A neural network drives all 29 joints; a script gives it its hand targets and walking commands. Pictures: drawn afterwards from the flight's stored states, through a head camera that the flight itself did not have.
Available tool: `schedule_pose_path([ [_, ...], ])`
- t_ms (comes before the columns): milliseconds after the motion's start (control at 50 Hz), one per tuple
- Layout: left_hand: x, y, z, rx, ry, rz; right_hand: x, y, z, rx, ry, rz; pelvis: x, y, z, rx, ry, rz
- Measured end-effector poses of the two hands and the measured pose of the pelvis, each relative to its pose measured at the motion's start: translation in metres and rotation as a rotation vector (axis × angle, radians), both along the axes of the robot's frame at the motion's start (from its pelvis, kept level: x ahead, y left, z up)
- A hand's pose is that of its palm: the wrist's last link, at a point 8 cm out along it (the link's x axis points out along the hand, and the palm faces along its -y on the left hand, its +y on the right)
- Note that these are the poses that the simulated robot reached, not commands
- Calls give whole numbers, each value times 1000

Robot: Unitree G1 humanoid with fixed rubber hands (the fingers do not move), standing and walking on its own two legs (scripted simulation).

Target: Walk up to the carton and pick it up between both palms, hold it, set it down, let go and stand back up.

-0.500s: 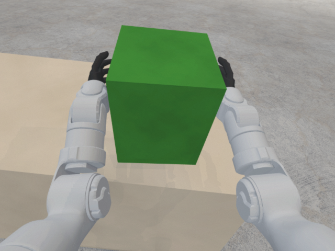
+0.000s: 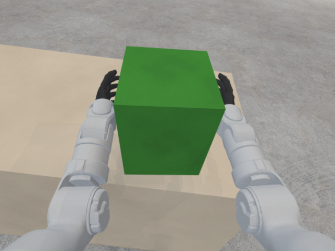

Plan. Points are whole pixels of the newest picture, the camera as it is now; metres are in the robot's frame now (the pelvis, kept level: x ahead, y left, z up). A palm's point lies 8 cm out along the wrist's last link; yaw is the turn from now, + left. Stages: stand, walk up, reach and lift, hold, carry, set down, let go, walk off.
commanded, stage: set down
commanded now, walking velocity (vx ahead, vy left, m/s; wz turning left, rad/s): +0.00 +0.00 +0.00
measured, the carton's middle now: (164, 114) +0.40 +0.00 +0.13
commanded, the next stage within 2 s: none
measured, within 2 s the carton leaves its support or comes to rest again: rests again in 1.40 s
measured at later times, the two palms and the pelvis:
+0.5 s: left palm (112, 109) +0.41 +0.13 +0.13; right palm (227, 114) +0.39 -0.15 +0.15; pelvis +0.01 +0.00 +0.00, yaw -1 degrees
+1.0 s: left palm (115, 117) +0.41 +0.13 +0.10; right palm (224, 124) +0.39 -0.16 +0.11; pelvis +0.00 +0.00 +0.00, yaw -1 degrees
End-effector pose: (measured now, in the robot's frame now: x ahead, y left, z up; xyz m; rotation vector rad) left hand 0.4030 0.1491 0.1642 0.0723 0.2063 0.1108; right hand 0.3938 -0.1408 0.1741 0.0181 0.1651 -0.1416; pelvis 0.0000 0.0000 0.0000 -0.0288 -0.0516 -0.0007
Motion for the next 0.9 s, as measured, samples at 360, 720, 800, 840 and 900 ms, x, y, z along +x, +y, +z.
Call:
schedule_pose_path([
  [360, 8, -11, -20, -4, 45, -14, 3, -11, -20, -4, 41, -17, 8, 1, 0, 1, 14, -5],
  [720, 7, -16, -37, -37, 64, -17, -1, -15, -32, 5, 53, -28, 1, -1, 1, 12, 39, -16],
  [800, 7, -16, -43, -40, 77, -19, -1, -15, -39, -1, 65, -29, 1, -1, 1, 14, 39, -17],
  [840, 7, -15, -47, -40, 87, -22, -2, -15, -44, -1, 74, -31, 1, -1, 1, 15, 39, -18],
  [900, 8, -16, -54, -36, 99, -28, -2, -16, -52, 1, 87, -34, 2, -1, 1, 15, 48, -20],
])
